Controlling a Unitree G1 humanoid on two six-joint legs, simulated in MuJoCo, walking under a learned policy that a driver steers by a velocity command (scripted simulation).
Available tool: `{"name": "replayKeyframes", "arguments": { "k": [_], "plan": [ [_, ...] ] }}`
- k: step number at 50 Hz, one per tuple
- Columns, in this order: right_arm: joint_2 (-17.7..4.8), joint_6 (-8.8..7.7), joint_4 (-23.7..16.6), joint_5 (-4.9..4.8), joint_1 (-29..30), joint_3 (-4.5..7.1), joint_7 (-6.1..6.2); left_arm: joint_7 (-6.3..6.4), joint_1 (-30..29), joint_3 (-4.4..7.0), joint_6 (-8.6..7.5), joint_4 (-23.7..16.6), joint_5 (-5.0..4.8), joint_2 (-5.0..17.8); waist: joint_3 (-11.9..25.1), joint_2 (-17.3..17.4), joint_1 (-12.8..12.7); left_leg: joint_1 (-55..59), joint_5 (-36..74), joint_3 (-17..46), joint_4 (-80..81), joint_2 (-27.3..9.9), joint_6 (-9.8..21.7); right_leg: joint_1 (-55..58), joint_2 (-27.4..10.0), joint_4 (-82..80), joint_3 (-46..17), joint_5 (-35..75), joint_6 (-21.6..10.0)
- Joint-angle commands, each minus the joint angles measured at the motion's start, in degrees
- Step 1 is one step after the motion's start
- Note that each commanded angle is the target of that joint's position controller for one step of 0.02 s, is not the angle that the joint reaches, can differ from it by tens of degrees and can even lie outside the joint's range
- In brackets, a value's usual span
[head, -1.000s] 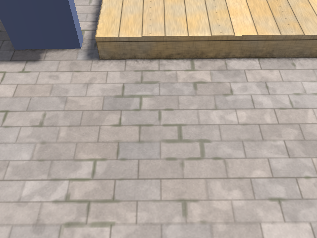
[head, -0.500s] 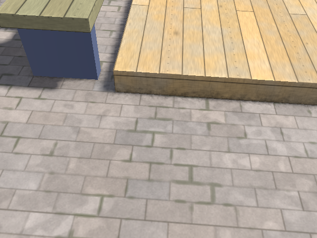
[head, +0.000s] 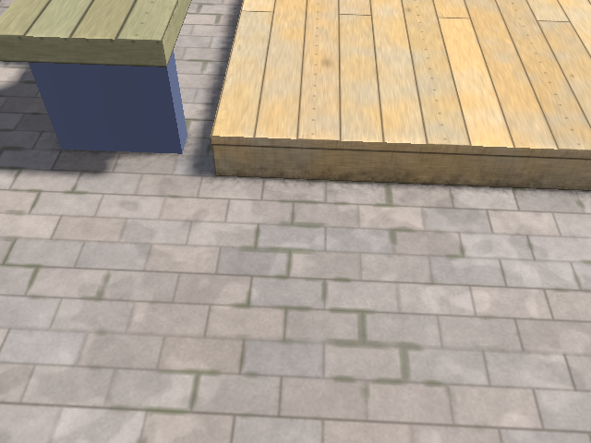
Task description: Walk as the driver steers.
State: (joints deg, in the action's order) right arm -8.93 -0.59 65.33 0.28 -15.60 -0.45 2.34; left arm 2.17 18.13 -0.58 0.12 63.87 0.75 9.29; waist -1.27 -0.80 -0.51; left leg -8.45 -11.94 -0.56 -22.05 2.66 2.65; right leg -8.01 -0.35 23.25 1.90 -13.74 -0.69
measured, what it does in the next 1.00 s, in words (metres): walks ahead: left foot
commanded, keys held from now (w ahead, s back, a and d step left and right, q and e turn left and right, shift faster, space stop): w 0.62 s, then w+e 0.08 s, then e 0.30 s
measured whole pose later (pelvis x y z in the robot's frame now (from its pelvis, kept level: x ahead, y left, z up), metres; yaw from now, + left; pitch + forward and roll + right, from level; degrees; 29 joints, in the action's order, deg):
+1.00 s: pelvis +0.37 -0.01 +0.00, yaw -9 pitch +0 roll +0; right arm -10.7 -4.9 57.5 0.8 -17.2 2.3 1.9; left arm -0.2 10.9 4.1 0.0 53.8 1.7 11.6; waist -5.6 -1.6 -0.6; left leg -9.1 -12.0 -13.4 -21.0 0.7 5.4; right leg -34.2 -3.0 56.2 2.3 -11.4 -3.1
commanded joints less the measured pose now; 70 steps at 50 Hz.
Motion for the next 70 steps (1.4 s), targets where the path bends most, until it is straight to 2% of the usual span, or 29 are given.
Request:
{"name": "replayKeyframes", "arguments": {
  "k": [1,4,6,9,11,12,13,14,15,17,21,30,32,34,35,36,37,38,40,42,50,58,60,61,62,63,65,67,70],
  "plan": [
    [-8.13,0.58,-0.46,0.13,-4.70,2.10,-0.06,-0.27,3.71,1.15,0.09,-0.90,0.61,4.89,-4.98,4.09,0.68,-4.31,-24.72,10.31,6.94,-6.84,4.49,-7.17,-0.32,1.57,-1.58,-16.76,-2.81],
    [-9.47,0.74,0.20,0.44,-9.89,3.46,-0.45,-1.25,0.63,0.73,-0.53,-3.29,1.79,1.95,-9.40,9.16,3.02,-3.43,-37.39,24.11,14.45,-16.63,10.65,-16.88,1.01,13.97,2.49,-13.66,-3.14],
    [-9.38,0.05,-0.41,0.94,-9.23,3.89,-0.71,-1.79,-1.20,1.26,-1.66,-4.92,1.56,3.24,-8.55,7.79,2.69,-3.71,-31.57,26.65,16.32,-19.32,12.41,-18.29,-1.17,19.74,0.43,-12.58,-3.57],
    [-9.75,-1.01,-2.22,0.33,-4.41,4.37,-0.98,-2.58,1.62,1.73,-3.11,-5.29,0.72,2.89,-6.34,6.78,-0.82,-6.89,-23.82,19.38,14.18,-16.16,10.24,-10.88,-1.26,13.35,0.84,-10.84,-4.22],
    [-8.87,-1.14,-3.32,-0.25,-0.88,4.49,-1.16,-2.24,9.61,1.97,-3.53,-2.16,0.29,1.48,-5.87,4.55,-4.64,-16.10,-22.55,12.36,7.96,-10.86,7.79,4.84,2.41,2.35,4.42,-4.06,-4.09],
    [-7.46,-1.47,-4.25,0.08,0.45,4.22,-1.22,-1.83,14.27,2.48,-3.68,-0.64,0.56,2.78,-5.59,0.84,-6.16,-21.98,-21.43,8.89,0.70,-7.93,6.41,12.15,0.55,-1.49,0.84,-6.29,-4.17],
    [-3.15,-2.08,-5.81,0.35,1.65,3.07,-1.58,-1.23,20.52,3.39,-4.12,0.12,1.37,6.84,-3.12,-11.10,-7.99,-27.87,-18.38,0.79,-17.20,-1.90,3.87,17.44,-12.75,-11.96,-18.20,-19.79,-5.70],
    [-3.48,-2.32,-7.95,0.95,2.79,3.09,-2.06,-1.27,23.07,4.65,-3.60,0.78,0.67,11.80,-5.77,-16.29,-7.55,-36.77,-19.50,-3.00,-28.06,1.02,3.48,15.49,-21.86,-19.55,-35.87,-33.36,-10.39],
    [-6.53,-2.52,-8.49,2.45,3.67,3.67,-2.72,-1.18,17.74,4.29,-3.24,-0.29,0.76,9.68,-10.12,-8.28,-4.01,-36.91,-14.38,0.39,-35.15,-3.41,3.79,8.76,-22.35,-19.82,-36.16,-34.92,-11.86],
    [-4.78,-3.09,-7.47,1.72,2.14,3.41,-3.91,-1.70,10.19,3.65,-4.26,-3.19,0.41,7.40,-9.77,-2.59,-0.20,-34.11,-5.18,1.45,-36.71,-5.97,2.88,5.13,-16.95,-19.85,-25.32,-21.42,-9.70],
    [-4.63,-2.51,-7.77,1.72,3.82,3.70,-4.47,-1.45,13.79,2.67,-5.86,-1.66,0.18,4.80,-5.91,-3.02,0.13,-33.88,2.51,-1.88,-36.36,-6.12,0.85,9.49,-11.49,-17.18,-11.65,6.69,-7.97],
    [-3.83,-2.15,-15.88,0.69,21.04,2.26,-4.15,-0.88,17.00,2.22,-6.37,-0.17,0.44,6.05,-7.50,-6.16,-2.22,-25.49,7.36,-7.74,-13.54,-2.59,1.74,9.59,-10.77,-14.29,-3.91,34.59,-8.83],
    [-5.49,-2.49,-15.64,0.71,17.47,2.91,-3.44,-0.81,15.33,2.46,-6.50,-0.23,0.42,6.98,-5.25,-5.94,0.23,-18.46,5.35,-7.76,-11.45,-0.63,4.05,11.33,-11.67,-8.34,-3.31,49.28,-8.27],
    [-8.15,-3.48,-11.37,0.55,2.80,4.42,-2.46,-0.80,12.91,2.90,-6.21,-0.70,0.25,8.41,2.45,-4.98,6.51,-3.01,5.38,-6.95,-7.25,1.53,6.17,11.14,-10.64,7.84,-2.91,56.60,-7.10],
    [-10.65,-4.11,-8.93,1.48,-6.29,5.52,-1.85,-1.08,11.77,2.81,-6.13,-1.52,-0.18,8.08,7.30,-3.57,10.17,10.86,4.63,-2.04,-5.26,-3.48,7.51,2.25,-8.63,20.32,-2.50,44.22,-6.57],
    [-16.25,-4.50,-8.56,3.35,-12.86,6.77,-1.42,-1.54,15.23,1.66,-5.91,-3.34,-1.50,2.59,15.64,5.84,9.02,25.65,1.18,18.78,-3.77,-21.19,11.03,-12.32,-2.51,40.09,0.30,12.54,-4.94],
    [-16.26,-3.68,-9.07,1.99,-10.20,7.05,-2.10,-1.21,19.33,2.60,-5.13,-2.25,-2.40,3.18,19.86,9.81,6.29,26.53,6.44,37.81,4.26,-29.61,16.83,-21.43,4.71,55.21,-2.49,-15.53,-4.29],
    [-13.08,-3.52,-10.85,0.49,-2.32,6.25,-2.29,-0.85,14.15,3.47,-4.46,-3.45,-1.02,5.93,11.13,2.98,3.31,16.59,8.31,29.20,5.51,-27.37,15.17,-23.27,-0.05,56.31,-5.14,-10.59,-4.53],
    [-6.46,-4.58,-11.67,0.39,4.03,4.33,-2.20,-0.96,8.19,3.78,-3.97,-5.00,0.10,3.92,0.60,0.51,0.70,1.56,22.74,13.02,7.76,-22.30,11.51,-20.86,-3.12,51.25,-4.40,-6.68,-4.17],
    [-4.30,-5.15,-10.44,0.42,2.11,3.53,-1.24,-1.55,9.20,4.44,-2.15,-5.13,1.21,2.96,-0.36,2.75,-1.66,-4.09,33.10,3.55,7.48,-19.16,8.93,-16.82,-3.71,47.86,-3.63,-6.62,-3.51],
    [-7.61,-4.75,-11.27,0.39,-0.18,3.46,0.11,-3.00,-2.51,4.11,0.45,-11.67,1.01,1.56,0.44,7.19,-2.10,-3.36,40.26,-10.51,4.98,-16.04,7.35,-19.02,-2.52,26.80,2.14,7.17,-2.22],
    [-11.15,-1.51,-11.77,0.88,-3.72,5.33,0.53,-3.41,-7.33,4.74,0.57,-16.43,1.43,4.54,1.61,6.63,0.65,4.41,36.40,-10.61,-7.52,-21.42,6.71,-15.06,-0.05,13.80,4.96,-3.83,-5.32],
    [-12.26,-0.62,-12.17,0.92,-5.33,5.96,0.30,-2.70,-1.27,5.81,-0.88,-15.74,1.63,7.42,5.94,-1.10,-2.83,-0.17,28.93,-13.29,-24.36,-18.04,1.82,-3.67,-1.52,2.95,-0.67,10.11,-8.25],
    [-8.98,-0.43,-16.16,0.18,-5.62,5.25,-0.23,-1.94,0.59,8.06,-1.17,-16.65,1.70,16.22,9.70,-14.20,-2.31,-16.50,-2.64,-15.71,-42.20,-8.68,-2.52,7.46,-17.80,1.18,-22.72,36.98,-16.66],
    [-8.80,0.62,-17.98,0.87,-1.02,5.10,-0.35,-1.75,4.23,8.75,-0.11,-15.76,-0.31,16.87,13.56,-11.07,-4.80,-22.63,-27.44,-4.75,-51.24,-1.84,-3.87,7.81,-22.88,-2.42,-32.35,41.41,-24.10],
    [-8.20,1.27,-18.29,0.86,0.37,4.96,-0.41,-1.65,2.30,8.48,0.50,-16.07,-0.76,15.83,9.74,-4.63,-3.52,-24.60,-24.85,-0.55,-53.20,-4.48,-4.33,4.30,-21.17,-3.40,-27.31,33.37,-23.57],
    [-7.81,0.83,-18.51,0.48,2.64,5.04,-0.13,-0.85,-5.20,7.04,1.49,-17.41,-0.24,11.23,1.33,-1.71,-0.46,-25.37,-15.45,1.13,-46.97,-6.19,-4.19,-4.23,-14.04,-6.31,-19.80,19.15,-17.42],
    [-8.62,1.37,-18.04,1.98,0.48,5.36,-0.08,-0.78,-8.43,6.38,1.52,-18.78,0.03,9.28,2.49,-3.35,1.26,-22.25,-11.23,0.68,-44.10,-5.26,-4.22,-6.23,-9.90,-6.04,-16.26,19.73,-14.85],
    [-7.34,2.36,-18.97,1.32,0.34,5.00,-0.27,-1.60,-6.26,7.07,0.54,-18.74,0.23,11.89,5.36,-2.32,1.10,-21.40,-10.97,1.43,-39.38,-4.33,-4.83,-4.36,-9.05,-5.51,-16.99,20.49,-14.47]
  ]
}}
Velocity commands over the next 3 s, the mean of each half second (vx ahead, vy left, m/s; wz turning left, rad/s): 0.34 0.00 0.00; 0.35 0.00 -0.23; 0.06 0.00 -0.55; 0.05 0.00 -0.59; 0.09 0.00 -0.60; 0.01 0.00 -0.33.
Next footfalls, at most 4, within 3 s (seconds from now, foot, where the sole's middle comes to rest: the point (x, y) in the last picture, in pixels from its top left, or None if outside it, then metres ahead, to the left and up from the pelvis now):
0.70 left None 0.42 0.04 -0.78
1.20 right None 0.50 -0.14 -0.78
1.68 left None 0.53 0.06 -0.78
2.18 right None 0.41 -0.15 -0.78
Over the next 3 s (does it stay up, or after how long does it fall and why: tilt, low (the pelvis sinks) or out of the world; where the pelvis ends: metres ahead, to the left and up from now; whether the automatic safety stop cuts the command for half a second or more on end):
stays up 0.51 -0.10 0.00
